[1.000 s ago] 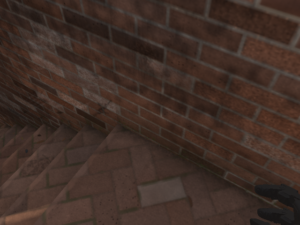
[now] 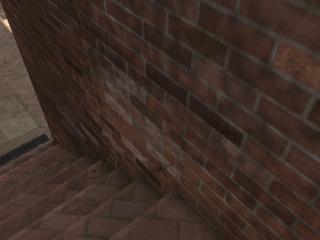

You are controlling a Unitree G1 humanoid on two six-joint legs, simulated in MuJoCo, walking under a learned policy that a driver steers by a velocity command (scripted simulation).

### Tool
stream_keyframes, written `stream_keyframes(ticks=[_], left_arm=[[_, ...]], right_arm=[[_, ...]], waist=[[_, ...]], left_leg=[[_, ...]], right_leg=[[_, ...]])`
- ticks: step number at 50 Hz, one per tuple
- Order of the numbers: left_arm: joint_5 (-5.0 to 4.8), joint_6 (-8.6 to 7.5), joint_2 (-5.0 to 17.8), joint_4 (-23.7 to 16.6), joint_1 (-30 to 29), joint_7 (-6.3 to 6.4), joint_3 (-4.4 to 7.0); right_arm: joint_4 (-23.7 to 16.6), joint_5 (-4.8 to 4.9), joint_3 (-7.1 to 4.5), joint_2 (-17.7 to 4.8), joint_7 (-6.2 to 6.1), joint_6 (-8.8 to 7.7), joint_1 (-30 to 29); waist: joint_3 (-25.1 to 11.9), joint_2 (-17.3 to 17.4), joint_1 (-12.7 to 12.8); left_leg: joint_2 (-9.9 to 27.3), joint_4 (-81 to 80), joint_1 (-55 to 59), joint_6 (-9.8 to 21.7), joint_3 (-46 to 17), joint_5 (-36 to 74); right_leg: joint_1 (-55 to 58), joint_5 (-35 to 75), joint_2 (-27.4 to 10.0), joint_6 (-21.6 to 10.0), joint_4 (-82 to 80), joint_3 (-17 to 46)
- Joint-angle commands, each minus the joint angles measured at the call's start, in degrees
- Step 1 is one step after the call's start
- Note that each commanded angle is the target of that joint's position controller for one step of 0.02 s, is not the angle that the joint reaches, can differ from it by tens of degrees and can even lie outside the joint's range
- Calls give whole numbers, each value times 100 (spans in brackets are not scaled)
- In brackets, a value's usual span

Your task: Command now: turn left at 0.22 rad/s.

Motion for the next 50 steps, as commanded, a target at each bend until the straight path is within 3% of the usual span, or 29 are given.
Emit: stream_keyframes(ticks=[1, 5, 8, 10, 12, 13, 15, 16, 18, 20, 22, 24, 25, 26, 27, 28, 29, 30, 31, 33, 36, 41, 42, 43, 44, 45, 47, 49, 50], left_arm=[[-224, 32, 412, -377, -48, 100, 68], [-138, 174, 705, -435, 121, 135, 188], [-115, 175, 646, -507, 339, 97, 203], [-114, 158, 847, -501, 514, 49, 288], [-122, 109, 1444, -564, 835, -81, 493], [383, -416, 1096, -880, 918, -9, 406], [109, -925, 588, -1184, -381, 71, 180], [-9, -972, 505, -1442, -979, 96, 168], [50, -904, 632, -1598, -1222, 171, 236], [-14, -756, 1022, -1536, -320, 300, 418], [117, -410, 1271, -1438, 641, 263, 557], [355, -117, 1307, -1324, 759, 27, 563], [395, -69, 930, -1227, 750, -114, 423], [454, -121, 188, -1487, 933, -192, 232], [371, -363, -111, -2053, 237, -134, 68], [248, -532, 8, -2090, -696, -50, 97], [129, -595, 283, -2156, -985, 22, 189], [192, -622, 772, -2053, -791, 83, 387], [324, -619, 847, -2035, -623, 124, 416], [397, -499, 721, -1873, -146, 61, 329], [240, -353, 189, -1635, 205, -182, 68], [46, -431, 572, -1530, 239, -232, 163], [66, -478, 724, -1610, 134, -181, 211], [104, -509, 1460, -1791, 358, -88, 371], [239, -561, 1788, -1835, 699, -92, 518], [312, -611, 1435, -1597, 883, -52, 468], [70, -656, 584, -1728, 99, -122, 213], [64, -603, 488, -1735, 20, -23, 183], [171, -625, 491, -1738, 7, 18, 184]], right_arm=[[-247, -8, -415, -1272, 6, -20, -186], [-297, 75, -480, -1333, 24, 99, -328], [-285, 139, -521, -1346, -56, 164, -362], [-295, 242, -537, -1322, -62, 208, -314], [-290, 366, -450, -1022, -12, 232, -212], [-106, -168, -601, -1367, -257, -295, 788], [70, -269, -586, -1428, -585, -781, 485], [60, -233, -480, -1163, -555, -856, 388], [33, -178, -299, -843, -321, -769, 389], [87, -164, -216, -782, -50, -609, 334], [166, -160, -123, -706, 112, -641, 235], [484, 17, -174, -811, 21, -847, 728], [598, 87, -312, -1092, -93, -926, 990], [523, 88, -597, -1919, -375, -1024, 1317], [365, -70, -669, -2440, -509, -1127, 1617], [573, -380, -614, -1994, -511, -1206, 1850], [579, -349, -546, -1665, -412, -1206, 1732], [395, -198, -441, -1334, -261, -1184, 1371], [298, -55, -379, -1220, -158, -1142, 1064], [92, -59, -387, -1308, -85, -1013, 408], [-100, -213, -477, -1618, -73, -1028, -100], [-43, -76, -406, -1535, 28, -898, 156], [45, -53, -325, -1281, 18, -859, 477], [-85, -36, -148, -743, -13, -808, 951], [-299, -184, -202, -914, -103, -936, 1011], [-225, -194, -324, -1355, -149, -945, 540], [-54, -293, -301, -1369, -396, -828, 435], [-39, -446, -134, -975, -371, -821, 399], [23, -365, -116, -877, -282, -771, 419]], waist=[[-328, 446, -2], [-238, 1065, -50], [-376, 942, 27], [-331, 222, 44], [-359, -1215, 254], [-606, -1487, 265], [105, -726, -314], [21, -680, -370], [-225, -301, -389], [-319, -412, 218], [-487, -572, 603], [-390, -431, 323], [-502, -264, 104], [-1247, 764, 108], [-1439, 884, -385], [-591, 84, -864], [-320, 396, -866], [-360, 640, -631], [-250, 758, -406], [-207, 545, 52], [-288, 504, 132], [-260, 340, -7], [-474, 113, -55], [-1402, -766, -128], [-1260, -1376, -72], [-843, -406, 137], [-417, -566, -175], [-225, -559, -221], [-217, -416, -184]], left_leg=[[863, -599, -190, 151, -1072, 2145], [962, -674, -254, 577, -1618, 2271], [871, -315, -298, 601, -1678, 2627], [499, 242, -817, 305, -1195, 2128], [-382, 1852, -1966, -43, 15, -345], [-237, 3614, -2249, -274, -403, -1728], [344, 5013, -1700, -297, 24, -1172], [337, 5238, -1334, -326, 350, -956], [657, 3943, -1190, -470, 639, -761], [733, 2076, -1519, -690, 1059, -1432], [638, 652, -1537, -675, 1511, -1584], [484, -725, -789, -227, 1512, 1123], [307, -1147, 158, 140, 1415, 2254], [1231, -723, 1575, 1444, 263, 4748], [2693, -832, 2327, 2908, -2032, 5680], [2780, -852, 2282, 2603, -1954, 4649], [2517, -814, 1971, 2157, -1415, 3945], [2366, -713, 1532, 1974, -1141, 4044], [2228, -727, 886, 1802, -871, 4261], [1805, -1085, -237, 1577, -417, 3861], [1179, -998, -929, 1273, 100, 3388], [1527, -292, -344, 1248, -1375, 2230], [1134, 187, -294, 864, -1287, 1670], [123, 1465, -489, 130, -394, -324], [-192, 2710, -2215, -408, 190, -2812], [309, 3720, -2345, -552, 331, -2599], [813, 4033, -2099, -674, 451, -1673], [900, 4024, -1669, -566, 679, -947], [885, 3664, -1617, -542, 853, -770]], right_leg=[[148, 358, 38, -31, 227, -160], [-243, -200, 369, -52, 632, -317], [-84, 29, 332, -218, 546, -191], [267, 380, -47, -381, 93, 59], [844, 128, -1761, -1245, -1240, 1883], [904, -719, -2458, -2440, -1653, 2558], [-528, -1050, -1982, -1996, -1995, 1443], [-837, -723, -1563, -1753, -2001, 705], [-325, 56, -1063, -1265, -1596, -240], [889, 1033, -895, -1240, -1023, -641], [1650, 1965, -1338, -1616, -574, -221], [1245, 1718, -1903, -1533, -285, 108], [551, 1278, -1865, -1242, -63, 9], [-394, -261, -961, -408, 1277, -1079], [-1919, -3068, 69, 167, 2398, -769], [-3088, -3214, 164, 174, 2981, 113], [-3369, -2963, 42, 77, 3749, 294], [-3286, -2674, 9, 9, 4418, 309], [-3038, -2380, 42, -62, 4762, 299], [-2114, -1492, 86, -72, 4275, 183], [-716, -394, 221, 97, 2249, -315], [-62, 485, 448, -224, -57, -230], [317, 1702, 33, -645, -402, 65], [1232, 4493, -1430, -2058, -518, 1394], [1932, 4939, -2600, -3466, -782, 3003], [1372, 3701, -2562, -3149, -1092, 2820], [430, 1496, -1751, -2067, -1511, 1506], [-50, 492, -1309, -1767, -1955, 852], [73, -39, -1162, -1641, -2102, 556]])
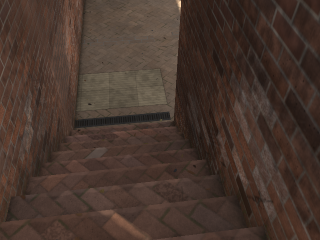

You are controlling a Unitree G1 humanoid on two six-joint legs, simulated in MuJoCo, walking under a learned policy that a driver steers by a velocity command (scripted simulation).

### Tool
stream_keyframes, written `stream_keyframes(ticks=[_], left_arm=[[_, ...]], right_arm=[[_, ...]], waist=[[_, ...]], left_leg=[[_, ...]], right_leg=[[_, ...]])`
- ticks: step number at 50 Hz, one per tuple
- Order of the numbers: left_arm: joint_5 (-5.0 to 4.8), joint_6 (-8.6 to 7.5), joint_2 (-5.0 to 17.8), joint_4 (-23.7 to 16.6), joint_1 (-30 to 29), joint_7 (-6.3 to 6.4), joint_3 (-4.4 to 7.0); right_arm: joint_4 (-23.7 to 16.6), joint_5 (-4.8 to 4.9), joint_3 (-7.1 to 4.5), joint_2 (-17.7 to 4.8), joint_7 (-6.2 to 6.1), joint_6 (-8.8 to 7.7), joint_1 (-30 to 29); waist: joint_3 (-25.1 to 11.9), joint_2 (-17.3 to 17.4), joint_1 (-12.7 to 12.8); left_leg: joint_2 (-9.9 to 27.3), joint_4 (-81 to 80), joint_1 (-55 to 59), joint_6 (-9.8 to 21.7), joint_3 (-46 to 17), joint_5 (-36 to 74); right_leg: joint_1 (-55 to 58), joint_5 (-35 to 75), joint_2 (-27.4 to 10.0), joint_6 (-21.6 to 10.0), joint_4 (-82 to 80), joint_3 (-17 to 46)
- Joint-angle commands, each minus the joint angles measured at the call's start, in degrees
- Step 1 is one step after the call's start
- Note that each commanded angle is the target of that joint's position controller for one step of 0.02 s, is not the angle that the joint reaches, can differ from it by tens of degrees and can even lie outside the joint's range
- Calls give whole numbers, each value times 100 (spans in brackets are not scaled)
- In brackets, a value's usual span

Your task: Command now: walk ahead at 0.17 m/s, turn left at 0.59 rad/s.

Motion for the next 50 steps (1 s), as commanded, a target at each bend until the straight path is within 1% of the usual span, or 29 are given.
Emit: stream_keyframes(ticks=[1, 4, 6, 9, 12, 14, 15, 16, 17, 18, 19, 20, 22, 24, 26, 29, 32, 33, 34, 35, 36, 37, 38, 39, 40, 43, 48, 49, 50], left_arm=[[128, -172, 521, -474, -360, 123, 137], [55, -152, 983, -91, 357, 132, 289], [29, -22, 840, -49, 391, 57, 262], [93, 88, 861, 59, 410, 50, 250], [236, 280, 1155, 111, -3, 7, 289], [288, 356, 800, 58, -461, 2, 118], [383, 310, 435, -50, -657, 0, 5], [349, 149, -106, -450, -771, -123, -171], [250, 34, 68, -193, -890, -210, -166], [228, 4, 337, -52, -810, -200, -89], [284, 19, 776, 129, -631, -141, 81], [377, 33, 794, 182, -581, -144, 77], [306, 55, 508, 166, -861, -143, -44], [176, 134, 366, 214, -1158, -156, -132], [146, 240, 210, 220, -1415, -232, -254], [165, 258, 379, 179, -1549, -275, -270], [167, 249, 272, 168, -1731, -298, -349], [109, 251, 456, 238, -1510, -285, -283], [-49, 372, 671, 499, -603, -201, -108], [-22, 365, 824, 625, 30, -150, -51], [61, 152, 1269, 976, 955, -243, -35], [-35, 335, 1594, 917, 1509, -135, 224], [-270, 467, 1341, 1045, 1516, -126, 180], [-214, 513, 928, 836, 729, -85, 102], [-112, 545, 668, 746, 220, -85, 39], [-78, 494, 487, 815, 231, -108, -13], [-148, 481, 942, 850, 556, -55, 121], [511, 83, 550, 656, 330, -366, 2], [423, -15, 716, 617, 206, -469, 74]], right_arm=[[-256, 50, 4, -196, 127, 31, 5], [-432, 42, 80, -79, 322, 143, -698], [-338, 88, 66, -199, 271, 118, -468], [-257, -10, 117, -130, 243, -3, -363], [50, 35, 48, -241, 346, -239, -45], [451, 58, -175, -587, 415, -432, 810], [664, -89, -361, -1022, 310, -527, 1647], [339, -31, -346, -1364, 230, -593, 1626], [386, -99, -236, -859, 253, -575, 1604], [432, 80, -164, -554, 296, -518, 1246], [368, 223, -55, -303, 365, -426, 1293], [438, 223, 33, -234, 424, -397, 1198], [311, 123, 66, -281, 445, -270, 790], [430, 48, 50, -368, 485, -233, 742], [532, -2, -22, -586, 571, -200, 790], [659, -36, -79, -742, 594, -165, 1167], [739, -149, -90, -806, 540, -92, 1189], [682, -127, -97, -843, 539, -86, 965], [892, 738, -145, -756, 176, 39, 1261], [910, 736, -83, -614, 17, 109, 1364], [808, -227, 197, -60, 398, -92, 1697], [817, 583, -79, -284, -30, 29, 2150], [885, 365, -105, -568, -108, 72, 1795], [678, 293, -118, -626, -100, 73, 1135], [504, 304, -83, -549, -70, 115, 594], [424, 212, -56, -353, -31, 358, 549], [255, 259, 65, -91, 43, 468, -108], [235, -368, 643, 686, 321, 299, 231], [249, -302, 594, 564, 398, 242, 173]], waist=[[28, -410, -66], [229, -471, 392], [187, -573, 314], [198, -593, 298], [258, -380, -5], [40, -135, -446], [-154, 686, -874], [-476, 1257, -712], [414, 747, -851], [572, 903, -654], [317, 719, -555], [334, 654, -346], [417, 377, -144], [399, 402, -188], [450, 405, -256], [394, 395, -356], [305, 484, -340], [231, 411, -137], [286, 1059, 13], [58, 915, 220], [-1229, -1487, 326], [-1549, -1037, 446], [-1136, -723, 421], [-147, -473, 257], [311, -444, 133], [386, -604, -223], [213, -695, -233], [241, -284, -170], [424, -222, -222]], left_leg=[[351, -299, 1, -31, 307, 469], [447, -1803, -244, 65, 470, 554], [505, -2415, -120, 336, 307, 545], [497, -2936, -21, 659, 366, 688], [265, -3596, 918, 884, 485, 1419], [-20, -3776, 2529, 1095, 420, 2079], [451, -4121, 3291, 1299, -415, 2193], [1719, -4899, 3961, 2429, -3388, 1874], [1843, -5300, 3723, 2475, -3454, 1221], [1544, -5264, 3478, 2315, -2832, 1197], [1400, -5283, 3334, 2308, -2513, 1275], [1333, -5249, 2957, 2230, -2267, 1759], [1189, -5448, 2281, 2109, -1905, 2559], [969, -5536, 1951, 2035, -1510, 2765], [698, -5452, 1371, 1981, -1151, 3281], [846, -5135, 1417, 2047, -1451, 4222], [953, -4886, 1526, 1826, -1506, 4705], [853, -4590, 1428, 1671, -1401, 5201], [197, -4058, 2019, 1257, -971, 6071], [63, -3132, 1773, 1041, -914, 6053], [-232, -1539, 390, 839, -1015, 3974], [-951, 698, -384, 694, -253, -216], [-928, 1316, -1274, 769, -668, -334], [-598, 1084, -1496, 818, -685, 282], [-329, 716, -1362, 796, -502, 767], [-9, -637, -376, 531, -239, 825], [-170, -1986, 516, 463, 175, 1498], [211, -1915, 920, 376, -150, 1182], [75, -1871, 1250, 321, 54, 1108]], right_leg=[[179, -470, -1311, -959, -1713, 959], [984, -686, -1603, -962, -1792, 905], [1165, -731, -1961, -1082, -1823, 1142], [1399, -1091, -2186, -1111, -1884, 1064], [855, -1167, -2115, -902, -1584, 587], [-218, -1452, -1516, -548, -477, -10], [-977, -1595, -877, -249, 1192, -465], [-2474, -2066, -51, -40, 2373, 157], [-3412, -1883, -133, -58, 2912, 1110], [-3608, -1508, -191, -40, 3644, 1023], [-3460, -1341, -301, 22, 4115, 929], [-3262, -1164, -379, 22, 4089, 946], [-2873, -480, -391, 139, 3509, 841], [-2473, 242, -308, 248, 2544, 749], [-1728, 694, -95, 326, 1620, 493], [-1391, 971, 57, 332, 1088, 561], [-971, 1270, 193, 214, 1103, 436], [-558, 1225, 261, 117, 993, 372], [-119, 831, 433, 77, 1006, 91], [640, 1128, 129, -62, 901, 467], [2749, 2965, -869, -1037, 887, 1685], [3425, 2334, -2310, -1370, 663, 3577], [2870, 774, -2178, -1522, 56, 4466], [1911, 12, -1939, -1459, -356, 3758], [1112, 39, -1638, -1392, -606, 3272], [-63, 723, -1127, -1231, -829, 2563], [-593, 900, -794, -1129, -926, 2158], [-1584, -611, -950, -1179, -1115, 2171], [-1941, -1040, -911, -1270, -1115, 2262]])
Over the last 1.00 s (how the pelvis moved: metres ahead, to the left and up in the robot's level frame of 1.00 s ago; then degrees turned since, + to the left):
0.06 -0.02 0.01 33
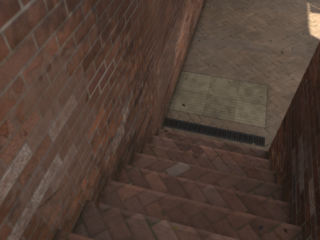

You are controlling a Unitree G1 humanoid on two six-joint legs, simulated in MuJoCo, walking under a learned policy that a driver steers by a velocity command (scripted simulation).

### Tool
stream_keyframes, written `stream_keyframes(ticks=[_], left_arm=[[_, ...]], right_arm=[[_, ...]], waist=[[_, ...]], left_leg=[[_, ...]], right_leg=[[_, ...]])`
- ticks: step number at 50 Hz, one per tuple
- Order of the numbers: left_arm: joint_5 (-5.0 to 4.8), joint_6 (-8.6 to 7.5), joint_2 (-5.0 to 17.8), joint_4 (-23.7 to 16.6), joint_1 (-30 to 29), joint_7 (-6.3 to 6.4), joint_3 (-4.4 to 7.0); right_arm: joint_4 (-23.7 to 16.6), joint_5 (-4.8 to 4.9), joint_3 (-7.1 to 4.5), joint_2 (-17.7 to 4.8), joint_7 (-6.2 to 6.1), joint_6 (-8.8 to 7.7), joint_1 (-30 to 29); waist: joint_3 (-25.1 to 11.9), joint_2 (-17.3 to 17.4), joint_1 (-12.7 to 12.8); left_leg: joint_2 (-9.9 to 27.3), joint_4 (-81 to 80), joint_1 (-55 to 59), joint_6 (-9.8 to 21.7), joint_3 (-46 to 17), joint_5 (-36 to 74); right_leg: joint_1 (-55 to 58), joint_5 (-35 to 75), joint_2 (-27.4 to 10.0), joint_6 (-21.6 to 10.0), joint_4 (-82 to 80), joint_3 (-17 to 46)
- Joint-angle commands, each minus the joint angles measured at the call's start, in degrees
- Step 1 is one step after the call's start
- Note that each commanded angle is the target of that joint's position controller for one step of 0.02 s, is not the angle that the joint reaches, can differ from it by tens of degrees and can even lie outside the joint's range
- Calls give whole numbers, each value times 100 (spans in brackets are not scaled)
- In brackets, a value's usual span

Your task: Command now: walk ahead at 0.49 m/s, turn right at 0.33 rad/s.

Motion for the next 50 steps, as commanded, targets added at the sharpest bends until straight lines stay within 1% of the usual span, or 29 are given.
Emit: stream_keyframes(ticks=[1, 2, 3, 4, 5, 7, 8, 9, 12, 16, 21, 23, 27, 28, 30, 31, 32, 33, 35, 36, 37, 38, 40, 41, 42, 43, 45, 47, 50], left_arm=[[163, -448, 789, -841, -1122, -259, 146], [-407, -56, 1149, -638, -642, -53, 304], [311, -358, 716, -1051, -1239, -146, 83], [13, -404, 703, -1080, -1373, -167, 108], [200, -425, 707, -1058, -1133, -231, 100], [167, -615, -261, -1178, -245, -390, -155], [54, -596, 375, -1063, -456, -319, 17], [105, -457, 474, -994, -608, -177, 24], [341, -199, 29, -897, -926, -149, -188], [320, -264, -47, -842, -1062, -648, -245], [292, -229, -9, -865, -2086, -498, -290], [290, -82, -103, -903, -2123, -551, -280], [319, 105, 104, -959, -2266, -432, -229], [400, 99, 20, -773, -1479, -358, -216], [274, -28, 577, 45, 257, -202, 149], [279, 21, 1113, 216, 1063, -47, 447], [63, 58, 1795, -127, 1165, 17, 531], [226, 64, 1706, -209, 1249, -97, 583], [301, -44, 1025, -622, -24, -240, 291], [182, -107, 944, -674, -592, -342, 184], [209, -174, 241, -457, -552, -356, -28], [246, -227, -37, -340, -514, -411, -154], [138, -285, 432, -212, -338, -298, -95], [-630, -90, 435, -348, -860, 36, -34], [-600, -28, 717, -453, -870, 90, -28], [552, -313, 1216, -100, -223, -227, 92], [518, -357, 689, 170, 113, -228, 40], [359, -294, 236, 401, 441, -89, -109], [149, -307, 12, 398, 105, 161, -201]], right_arm=[[-230, -187, 327, 69, 264, -182, 554], [-176, 391, -100, -559, -13, -61, 375], [-299, -159, 252, -431, 83, -261, 693], [-355, -80, 86, -475, 62, -299, 863], [-332, -20, 140, -573, 12, -393, 1191], [-213, 20, 12, -1210, -53, -528, 2360], [-170, 16, -29, -984, 99, -569, 1984], [-166, 151, 17, -659, 134, -598, 1507], [-164, 66, 302, 340, -68, -601, 886], [424, -244, 198, -55, -231, -597, 1882], [709, 21, 435, 413, -459, -617, 2593], [666, -256, 378, 95, -235, -548, 2299], [1002, 47, 293, -323, -197, -577, 2462], [1047, -157, 273, -444, -155, -574, 2266], [1181, -13, 247, -420, -21, -371, 1909], [1278, -250, 234, -534, 138, -278, 2437], [964, -259, 395, 396, 330, -369, 3081], [259, 90, 203, -373, 314, -466, 1867], [-377, 385, 210, -385, 108, -627, 1093], [-355, 313, 275, -252, 31, -602, 1335], [348, 160, 281, -88, 61, -512, 2383], [770, 136, 301, 189, 211, -381, 3071], [1146, -50, 185, 90, 524, -158, 2905], [782, 279, 206, 415, -35, 99, 1954], [1034, 346, 151, 362, -177, 220, 2196], [1102, -136, 32, -229, 256, 31, 2771], [739, -320, -72, -441, 210, -205, 2027], [371, -243, 67, -171, 54, -337, 992], [295, -269, 191, 103, -12, -396, 709]], waist=[[-10, -292, -539], [-164, -734, -562], [-106, -461, -560], [-190, -166, -995], [-519, -75, -874], [-1506, 1478, -910], [-445, 299, -838], [-332, 91, -612], [-333, 104, -378], [-272, 25, -631], [-86, -163, -1120], [114, 255, -900], [786, 53, -997], [563, 218, -583], [164, -810, 39], [-531, -1624, 342], [-2673, -1799, -289], [-2613, -1053, 228], [-1234, -294, -164], [-596, -111, -699], [-108, 468, -1025], [388, -16, -1415], [418, -509, -1030], [-723, -229, -1089], [-1073, -402, -1081], [827, -988, -976], [361, -625, -508], [-32, -448, -58], [-293, -274, 12]], left_leg=[[-41, -73, 1829, -129, 270, 230], [-453, -303, 1888, -59, 680, 975], [116, 11, 1976, 2, -192, 1106], [-353, -1193, 2056, 57, 594, -545], [-379, -1234, 3060, 236, 465, 340], [2179, -2024, 4590, 2926, -3270, 3226], [2681, -2391, 3374, 2910, -3504, 2466], [2305, -2194, 2770, 2513, -2711, 2022], [1194, -2210, 1673, 1536, -821, 2181], [1107, -1703, 1161, 1537, 45, 2891], [855, -410, 1720, 1073, 231, 683], [725, -754, -676, 1039, 671, -118], [1507, 95, 1083, 801, -159, -57], [1729, 755, 986, 680, -165, 995], [951, 3158, 1123, 215, 670, 106], [164, 5502, -135, -105, 1118, -1383], [-65, 7160, -1620, -522, 688, -3260], [-166, 8045, -2813, -792, 432, -3553], [499, 6764, -3416, -500, -182, -2576], [595, 5838, -3052, -407, -351, -2211], [835, 4118, -1834, -339, -449, -558], [826, 3917, -1111, -386, -258, 357], [484, 2811, -374, -337, 338, 2021], [275, 1691, 906, -309, 303, 1835], [22, 2619, 1221, -195, 461, 2334], [238, 3512, -320, -88, 259, 1918], [392, 3465, -1828, 34, -266, 771], [557, 3231, -3143, 19, -703, 264], [542, 2654, -2214, -78, -233, 219]], right_leg=[[-2205, -1073, -1237, -1150, -1206, 1495], [-1398, 867, -1027, -954, -963, 1412], [-1862, 598, -1369, -1040, -199, 1764], [-1535, 840, -1224, -1285, 210, 1687], [-1972, 1087, -801, -1081, 1240, 1515], [-4267, -2051, 375, -101, 4930, 706], [-4852, -1789, -187, 165, 5899, 974], [-4805, -1381, -498, 354, 6244, 816], [-3958, -392, -966, 616, 5322, 364], [-3469, 843, -982, 423, 4940, -7], [-3885, 4316, -1308, 285, 1217, 87], [-1135, 4608, -819, 258, 1556, -804], [-1690, 3044, -1131, 222, -334, -257], [-867, 3524, -1131, 167, 268, -213], [825, 4821, -861, -7, -2279, -778], [3031, 5989, -1074, -536, -1374, -656], [5686, 9128, -2206, -1950, 1323, 762], [5647, 9633, -2664, -2399, 1254, 1739], [2557, 6272, -3080, -2019, 887, 1480], [920, 5270, -3100, -1905, 463, 1502], [-816, 4947, -2592, -1461, 109, 684], [-2004, 4890, -2138, -1323, 52, 425], [-3053, 1789, -1514, -1275, -345, 210], [-2222, 1895, -1805, -882, -125, 478], [-2153, 1566, -1889, -902, 157, 644], [-2939, -46, -1982, -1125, -184, 767], [-1465, -1292, -2693, -1613, -112, 1963], [43, -1419, -2970, -1632, 17, 2538], [-325, -954, -2592, -1238, 389, 1496]])
Over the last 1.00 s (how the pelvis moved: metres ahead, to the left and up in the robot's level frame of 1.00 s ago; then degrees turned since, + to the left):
0.31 0.16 0.00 20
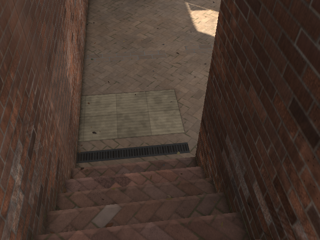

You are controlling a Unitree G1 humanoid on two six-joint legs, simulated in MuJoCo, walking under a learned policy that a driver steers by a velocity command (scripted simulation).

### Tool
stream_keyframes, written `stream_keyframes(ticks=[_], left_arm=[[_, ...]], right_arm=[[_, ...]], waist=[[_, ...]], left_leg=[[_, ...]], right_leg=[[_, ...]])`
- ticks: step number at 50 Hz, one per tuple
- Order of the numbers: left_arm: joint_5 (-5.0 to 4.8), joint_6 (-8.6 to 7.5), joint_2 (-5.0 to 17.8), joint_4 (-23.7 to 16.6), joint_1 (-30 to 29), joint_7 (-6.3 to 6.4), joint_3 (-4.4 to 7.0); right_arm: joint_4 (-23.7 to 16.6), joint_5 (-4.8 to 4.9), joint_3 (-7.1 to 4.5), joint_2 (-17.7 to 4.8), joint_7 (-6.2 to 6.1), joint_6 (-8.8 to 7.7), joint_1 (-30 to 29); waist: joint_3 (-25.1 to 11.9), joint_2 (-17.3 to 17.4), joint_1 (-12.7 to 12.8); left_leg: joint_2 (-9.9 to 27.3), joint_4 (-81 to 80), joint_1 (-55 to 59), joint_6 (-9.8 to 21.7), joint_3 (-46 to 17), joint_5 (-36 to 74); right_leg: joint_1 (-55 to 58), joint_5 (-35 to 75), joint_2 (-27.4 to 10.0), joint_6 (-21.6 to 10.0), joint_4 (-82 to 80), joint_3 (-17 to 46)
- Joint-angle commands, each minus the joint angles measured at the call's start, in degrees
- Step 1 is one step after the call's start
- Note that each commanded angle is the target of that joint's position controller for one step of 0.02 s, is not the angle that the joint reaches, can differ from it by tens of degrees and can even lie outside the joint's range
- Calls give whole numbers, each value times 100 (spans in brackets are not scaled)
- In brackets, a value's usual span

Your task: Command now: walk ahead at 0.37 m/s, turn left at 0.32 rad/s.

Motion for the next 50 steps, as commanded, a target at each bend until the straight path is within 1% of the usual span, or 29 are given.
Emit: stream_keyframes(ticks=[1, 5, 6, 7, 8, 9, 10, 12, 13, 15, 17, 20, 21, 22, 23, 24, 25, 27, 28, 30, 33, 37, 41, 43, 44, 45, 46, 48, 50], left_arm=[[-136, -73, 406, -45, 384, 184, 30], [-42, -147, 1143, -262, -440, 110, 261], [5, -124, 1536, -543, -1172, 31, 406], [78, -76, 1533, -1212, -2160, -66, 497], [111, -63, 645, -1610, -2457, -203, 280], [-176, -109, 72, -1869, -2688, -270, 109], [-208, -104, 37, -1810, -2853, -216, 89], [-59, 4, 307, -1212, -1816, -44, 51], [255, 13, 157, -829, -1243, -60, -63], [91, -8, -53, -676, -213, -142, -154], [-146, 145, 167, -1216, -794, -260, -45], [-195, 209, 711, -1328, -1039, -224, 115], [-112, 209, 824, -1048, -111, -164, 190], [57, 139, 1040, -621, 1141, -17, 345], [75, 161, 1640, -679, 1387, 17, 502], [158, 203, 1519, -1068, 424, -158, 548], [243, 197, 1303, -1116, 254, -108, 521], [-35, 155, 1055, -1199, -709, -219, 267], [-169, 131, 584, -1045, -1045, -336, 9], [-302, -53, 74, -607, -763, -187, -223], [-309, -143, 557, -585, -1138, -69, -254], [-507, -152, 1408, -567, -1250, -355, 24], [-440, 113, 857, -735, 340, 188, 104], [-423, 138, 707, -1380, -953, 302, 92], [-444, 104, 503, -1699, -1445, 340, 49], [-366, 52, 28, -1941, -1744, 353, -83], [-324, 77, -171, -2017, -1869, 429, -118], [-306, 240, -12, -1732, -1223, 505, -81], [42, 487, 231, -1354, 73, 63, -36]], right_arm=[[-484, -55, -29, -253, -4, -196, -567], [-318, 23, -244, -409, -60, -340, 154], [14, 152, -403, -617, -108, -465, 1192], [416, 231, -593, -1347, -204, -642, 2475], [692, 230, -453, -1404, -139, -883, 3203], [648, 350, -457, -1175, 28, -937, 3123], [561, 448, -308, -671, 145, -856, 2443], [66, 381, -171, -287, 218, -585, 527], [-303, 370, 99, 568, 76, -479, -67], [-834, 95, 140, 147, -136, -473, -671], [-859, 190, -40, -769, -106, -569, -574], [-510, 371, 13, -845, 2, -531, 714], [-526, 469, 57, -925, 177, -377, 333], [-577, 241, 46, -836, 420, -302, 485], [-486, 526, 206, 291, 520, -394, 1907], [-704, 588, 110, -121, 469, -297, 1988], [-1065, 550, 27, -427, 366, -105, 952], [-1268, 503, 68, -396, 237, 114, 558], [-1045, 555, 191, -41, 364, 139, 1066], [-631, 289, 281, 260, 603, 166, 1572], [-724, 363, 237, -22, 740, 181, 1096], [-849, 369, -115, -526, 549, 123, 482], [-1289, 373, -312, -800, -237, 172, -865], [-1230, 478, -341, -686, -399, 126, -130], [-1042, 450, -411, -760, -483, 57, 978], [-788, 267, -498, -835, -557, -3, 2122], [-584, 0, -501, -939, -584, -37, 2618], [-636, 113, -512, -736, -450, 98, 1645], [-891, 139, -359, -349, -320, -96, 21]], waist=[[464, -425, 232], [321, -245, -334], [180, 315, -996], [-51, 2012, -1625], [-171, 1779, -1526], [466, 493, -1503], [1079, 582, -1272], [753, 89, -292], [511, -350, -125], [405, -383, 356], [802, -154, 314], [1257, -64, -238], [1063, 226, 290], [398, -416, 663], [-1671, -1890, -239], [-1938, -911, -150], [-1455, -236, 145], [-388, -103, -427], [44, -106, -1045], [686, -492, -1044], [388, 176, -762], [178, -641, -758], [-207, -111, 243], [461, -226, -411], [118, 568, -1020], [-54, 1460, -1566], [411, 872, -1719], [535, 492, -957], [240, 724, 92]], left_leg=[[179, -241, -302, 67, 87, -359], [-360, -1607, 1973, 320, 1034, -548], [-844, -2603, 3339, 350, 1516, -325], [-232, -3843, 4506, 1096, -214, 1205], [386, -4080, 5462, 1587, -2162, 2655], [1172, -4096, 5638, 1975, -3471, 2145], [1583, -3870, 4858, 2254, -4502, 1189], [1088, -3085, 3012, 1928, -3192, 1297], [78, -2321, 1530, 1366, -1486, 502], [-1092, -2229, -2452, 799, 293, -1683], [-852, -2521, -3152, 1022, -280, -2345], [-506, -1562, -231, 1092, -1842, -1433], [-442, -600, 563, 1006, -2270, -939], [-775, 1081, 343, 619, -1722, 375], [-1161, 4091, -1192, 68, -818, -3198], [-1206, 5367, -2460, -46, -711, -3610], [-1067, 5400, -2969, -214, -636, -3185], [-496, 4336, -2524, -390, -691, -1579], [-144, 3660, -1357, -515, -553, -1028], [79, 2497, -273, -547, -109, 479], [501, -414, 249, -773, -68, 1932], [-141, -2604, 2396, -686, 566, -37], [-30, -3276, 2091, 688, 443, -902], [130, -3891, 2664, 1026, -89, -744], [741, -4307, 4325, 1715, -1097, -152], [2213, -5185, 5762, 2844, -2964, 1614], [2697, -5344, 5923, 2965, -3621, 2631], [2439, -5437, 4634, 2420, -2153, 2591], [1465, -5358, 1758, 1693, -341, 2383]], right_leg=[[175, 496, -1773, -1086, -1605, 1966], [-792, 741, -1513, -579, -558, 860], [-1430, 1215, -1099, -460, 773, 243], [-2773, 431, 137, -34, 3423, -429], [-4204, -1326, 649, -73, 4013, 584], [-5418, -1222, 664, -88, 3299, 1422], [-6120, -961, 50, 5, 2906, 1924], [-4799, 700, -329, 197, 2523, 1707], [-3199, 3314, -398, 303, 1206, 1551], [1491, 6752, -4, 296, 557, 473], [2771, 5400, 83, 592, 330, 181], [2049, 4528, 148, 167, -3098, 574], [2362, 5270, -364, -27, -4069, 855], [3768, 5532, -513, -341, -3493, 605], [6222, 11011, -2309, -2044, -978, 1856], [6068, 11904, -2979, -2746, -536, 2477], [5226, 11036, -2840, -2329, -790, 2417], [2432, 8231, -2416, -1907, -1602, 2170], [779, 7574, -1957, -1507, -1966, 1692], [-1037, 5147, -773, -868, -2107, 925], [-1269, 3054, -676, -810, -1951, 1171], [-996, 2286, -837, -531, -1866, 1824], [-166, -213, -1053, -1034, -2252, 2734], [-1542, -130, -574, -865, -2054, 2092], [-3034, -267, -37, -617, -1135, 1622], [-4328, -784, 768, -14, 309, 945], [-5221, -981, 751, 248, 1171, 1800], [-4925, 269, 394, 440, 2013, 1689], [-2566, 1359, 390, 505, 4981, 754]])
Over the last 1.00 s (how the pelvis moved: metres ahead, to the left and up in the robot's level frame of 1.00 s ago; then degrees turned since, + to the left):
0.33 -0.05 -0.23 -19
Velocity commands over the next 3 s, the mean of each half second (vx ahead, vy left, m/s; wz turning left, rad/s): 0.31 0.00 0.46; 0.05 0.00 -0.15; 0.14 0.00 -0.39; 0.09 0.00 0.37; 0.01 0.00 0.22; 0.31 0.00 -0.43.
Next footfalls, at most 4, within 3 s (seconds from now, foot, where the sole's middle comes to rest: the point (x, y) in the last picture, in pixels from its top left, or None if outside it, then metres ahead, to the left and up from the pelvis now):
0.10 left None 0.01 0.16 -0.74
0.44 right None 0.27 0.03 -0.93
0.76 left None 0.21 0.27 -0.93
1.30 right None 0.26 0.00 -0.93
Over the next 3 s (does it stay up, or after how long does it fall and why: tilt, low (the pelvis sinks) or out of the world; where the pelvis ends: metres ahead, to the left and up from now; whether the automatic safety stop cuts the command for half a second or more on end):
stays up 0.60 0.05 -0.41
